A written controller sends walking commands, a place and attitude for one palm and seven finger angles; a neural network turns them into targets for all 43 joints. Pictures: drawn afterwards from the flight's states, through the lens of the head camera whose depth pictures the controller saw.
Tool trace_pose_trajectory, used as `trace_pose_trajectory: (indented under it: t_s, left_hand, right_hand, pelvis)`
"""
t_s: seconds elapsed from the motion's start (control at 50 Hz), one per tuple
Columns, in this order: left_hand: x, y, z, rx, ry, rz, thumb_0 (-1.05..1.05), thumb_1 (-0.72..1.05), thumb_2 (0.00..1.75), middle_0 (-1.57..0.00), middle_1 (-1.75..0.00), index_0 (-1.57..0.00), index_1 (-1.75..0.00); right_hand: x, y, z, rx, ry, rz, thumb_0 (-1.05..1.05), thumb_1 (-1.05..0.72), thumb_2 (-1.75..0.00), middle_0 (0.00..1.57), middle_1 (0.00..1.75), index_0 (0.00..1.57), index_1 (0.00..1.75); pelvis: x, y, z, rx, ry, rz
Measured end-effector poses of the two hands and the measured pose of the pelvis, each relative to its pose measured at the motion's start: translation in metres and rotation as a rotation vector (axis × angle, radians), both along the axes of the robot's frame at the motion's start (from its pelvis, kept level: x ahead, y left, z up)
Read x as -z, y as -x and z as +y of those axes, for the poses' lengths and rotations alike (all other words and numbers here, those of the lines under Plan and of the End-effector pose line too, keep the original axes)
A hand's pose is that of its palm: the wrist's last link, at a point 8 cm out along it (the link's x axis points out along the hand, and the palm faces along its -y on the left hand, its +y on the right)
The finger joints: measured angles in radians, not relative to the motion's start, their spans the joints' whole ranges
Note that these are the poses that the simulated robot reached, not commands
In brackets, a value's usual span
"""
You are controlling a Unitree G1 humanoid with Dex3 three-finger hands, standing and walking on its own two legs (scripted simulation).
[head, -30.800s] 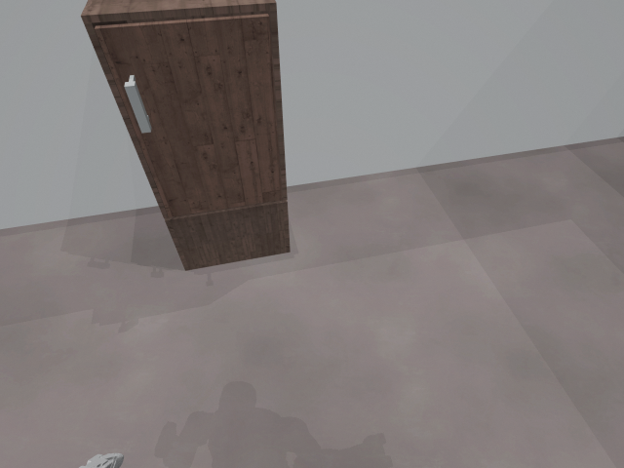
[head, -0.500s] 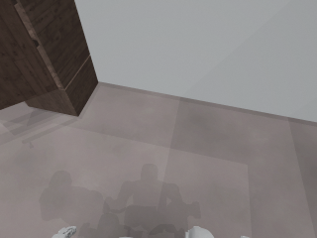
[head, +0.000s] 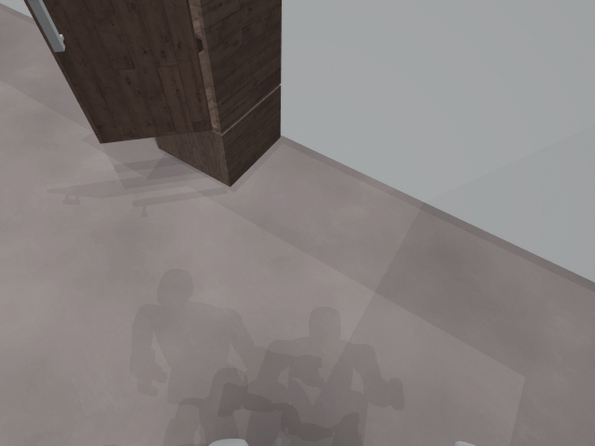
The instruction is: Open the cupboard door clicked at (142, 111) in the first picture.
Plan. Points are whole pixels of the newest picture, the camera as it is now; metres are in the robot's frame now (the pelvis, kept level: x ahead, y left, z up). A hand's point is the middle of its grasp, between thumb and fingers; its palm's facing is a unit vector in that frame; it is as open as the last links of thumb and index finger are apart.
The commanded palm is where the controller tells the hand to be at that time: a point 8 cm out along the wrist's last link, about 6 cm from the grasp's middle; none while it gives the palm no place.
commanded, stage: turn to face it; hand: left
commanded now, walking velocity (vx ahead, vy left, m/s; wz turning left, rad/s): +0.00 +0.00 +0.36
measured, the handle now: (48, 20) +0.99 +0.69 +0.00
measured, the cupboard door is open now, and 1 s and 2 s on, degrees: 46 46 46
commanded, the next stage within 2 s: take the last steps up to it in 0.38 s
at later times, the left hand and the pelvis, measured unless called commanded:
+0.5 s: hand out of the picture +0.05 +0.16 -0.15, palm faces +0.18 -0.95 -0.24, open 7.4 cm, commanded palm none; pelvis +0.01 -0.03 +0.01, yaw +9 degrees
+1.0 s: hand out of the picture -0.02 +0.24 -0.17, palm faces +0.37 -0.91 -0.18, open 7.4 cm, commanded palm none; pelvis +0.06 +0.06 +0.01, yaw +18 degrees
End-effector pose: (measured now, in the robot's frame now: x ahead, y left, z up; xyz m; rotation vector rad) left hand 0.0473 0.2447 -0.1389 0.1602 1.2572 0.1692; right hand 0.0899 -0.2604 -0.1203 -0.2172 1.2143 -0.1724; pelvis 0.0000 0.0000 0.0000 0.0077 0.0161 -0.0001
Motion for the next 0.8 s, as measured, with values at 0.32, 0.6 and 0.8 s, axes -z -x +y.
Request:
trace_pose_trajectory:
  t_s: [0.32,0.6,0.8]
  left_hand:
    - [-0.023,-0.003,0.008,-0.096,-0.038,-0.026,0.01,0.91,0.9,-0.2,-0.3,-0.2,-0.3]
    - [-0.024,0.04,-0.046,-0.215,-0.012,-0.004,0.01,0.93,0.9,-0.21,-0.3,-0.2,-0.3]
    - [-0.007,0.126,-0.028,-0.395,0.061,0.169,0.01,0.91,0.9,-0.2,-0.3,-0.2,-0.3]
  right_hand:
    - [-0.003,-0.021,0.023,-0.109,-0.038,-0.012,0.01,-0.9,-0.89,0.2,0.3,0.2,0.3]
    - [0.009,-0.014,-0.007,-0.147,-0.053,0.125,0.01,-0.91,-0.89,0.2,0.3,0.19,0.3]
    - [-0.008,-0.088,0.054,-0.331,-0.027,0.056,0.01,-0.91,-0.89,0.19,0.3,0.19,0.3]
  pelvis:
    - [-0.014,-0.004,-0.009,-0.09,0.015,-0.003]
    - [-0.016,-0.013,-0.036,-0.21,-0.017,-0.016]
    - [-0.014,-0.029,0.002,-0.295,-0.009,-0.004]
